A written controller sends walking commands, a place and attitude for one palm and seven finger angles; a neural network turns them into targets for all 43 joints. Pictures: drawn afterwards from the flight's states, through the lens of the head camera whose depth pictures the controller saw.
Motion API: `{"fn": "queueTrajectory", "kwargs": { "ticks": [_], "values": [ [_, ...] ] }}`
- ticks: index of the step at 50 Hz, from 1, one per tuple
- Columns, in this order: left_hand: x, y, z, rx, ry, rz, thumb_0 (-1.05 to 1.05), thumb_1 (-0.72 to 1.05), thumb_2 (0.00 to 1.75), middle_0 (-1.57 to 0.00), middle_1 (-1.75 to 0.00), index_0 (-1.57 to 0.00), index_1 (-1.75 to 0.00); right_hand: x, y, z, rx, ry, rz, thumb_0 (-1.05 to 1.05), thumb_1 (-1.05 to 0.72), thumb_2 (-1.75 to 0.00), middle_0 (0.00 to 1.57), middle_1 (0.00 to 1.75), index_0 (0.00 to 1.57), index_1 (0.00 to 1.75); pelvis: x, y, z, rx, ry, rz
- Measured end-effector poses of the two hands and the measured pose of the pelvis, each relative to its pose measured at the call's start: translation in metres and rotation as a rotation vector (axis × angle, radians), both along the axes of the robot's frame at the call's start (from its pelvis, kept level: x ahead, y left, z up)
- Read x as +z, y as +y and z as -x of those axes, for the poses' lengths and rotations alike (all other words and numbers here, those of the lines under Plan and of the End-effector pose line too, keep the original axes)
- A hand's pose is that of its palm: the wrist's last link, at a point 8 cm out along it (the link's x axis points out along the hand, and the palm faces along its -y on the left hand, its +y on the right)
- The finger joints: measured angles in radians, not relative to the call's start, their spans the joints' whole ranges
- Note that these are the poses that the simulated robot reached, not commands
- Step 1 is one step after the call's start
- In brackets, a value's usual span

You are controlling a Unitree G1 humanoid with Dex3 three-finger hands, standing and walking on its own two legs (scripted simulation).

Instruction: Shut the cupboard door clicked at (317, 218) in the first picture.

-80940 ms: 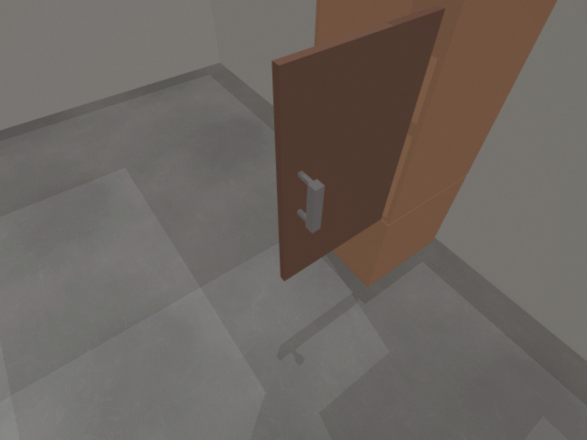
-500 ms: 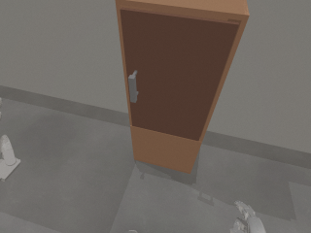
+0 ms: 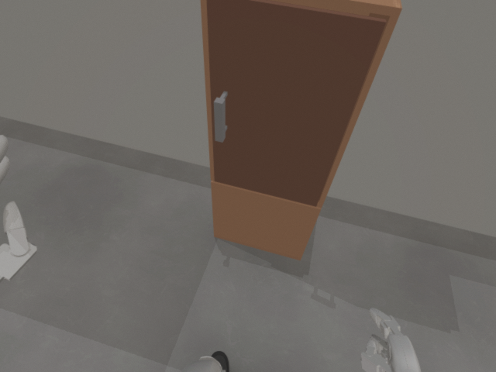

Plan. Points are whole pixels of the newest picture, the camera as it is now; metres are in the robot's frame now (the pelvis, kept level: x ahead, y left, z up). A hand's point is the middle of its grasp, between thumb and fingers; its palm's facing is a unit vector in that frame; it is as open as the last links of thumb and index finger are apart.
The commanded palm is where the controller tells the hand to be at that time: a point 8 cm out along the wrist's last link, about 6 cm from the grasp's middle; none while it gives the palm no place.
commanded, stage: step back with the hand held close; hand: left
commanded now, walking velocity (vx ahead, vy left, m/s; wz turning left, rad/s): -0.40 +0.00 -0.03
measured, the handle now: (222, 116) +0.73 +0.13 -0.02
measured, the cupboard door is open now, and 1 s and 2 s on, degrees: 0 0 0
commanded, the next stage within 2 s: stop stepping back and stand still in 0.26 s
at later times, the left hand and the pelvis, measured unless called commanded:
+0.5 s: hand out of the picture +0.12 +0.29 +0.19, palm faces +0.32 -0.84 -0.44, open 7.4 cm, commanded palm +0.08 +0.33 +0.19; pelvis -0.09 +0.05 +0.00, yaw -5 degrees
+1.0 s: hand out of the picture +0.03 +0.42 +0.20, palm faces +0.53 -0.78 -0.34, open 7.4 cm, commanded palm -0.03 +0.44 +0.19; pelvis -0.18 +0.15 -0.01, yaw -2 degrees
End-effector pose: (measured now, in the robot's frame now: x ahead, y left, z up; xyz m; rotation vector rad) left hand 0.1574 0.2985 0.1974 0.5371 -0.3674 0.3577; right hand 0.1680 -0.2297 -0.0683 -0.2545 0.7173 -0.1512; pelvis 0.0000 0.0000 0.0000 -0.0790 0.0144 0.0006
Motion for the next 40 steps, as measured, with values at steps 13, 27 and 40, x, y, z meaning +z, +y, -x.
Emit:
{"fn": "queueTrajectory", "kwargs": {
  "ticks": [13, 27, 40],
  "values": [
    [0.003, 0.037, 0.024, -0.011, -0.061, 0.006, 0.01, 0.89, 0.90, -0.21, -0.30, -0.21, -0.30, 0.008, 0.013, 0.056, -0.063, 0.017, 0.054, 0.01, -0.91, -0.90, 0.20, 0.30, 0.20, 0.30, 0.000, 0.030, 0.028, 0.004, -0.016, 0.004],
    [0.005, 0.038, 0.079, -0.115, 0.015, -0.006, 0.01, 0.89, 0.90, -0.21, -0.30, -0.21, -0.30, 0.012, 0.047, 0.121, -0.039, -0.016, 0.023, 0.01, -0.90, -0.90, 0.20, 0.30, 0.20, 0.30, 0.002, 0.053, 0.097, -0.075, -0.005, 0.006],
    [0.007, 0.098, 0.136, -0.047, -0.100, 0.019, 0.01, 0.89, 0.90, -0.21, -0.30, -0.21, -0.30, -0.020, 0.080, 0.212, -0.117, 0.044, -0.003, 0.01, -0.91, -0.90, 0.20, 0.30, 0.20, 0.30, -0.021, 0.097, 0.150, 0.004, -0.102, -0.009]
  ]
}}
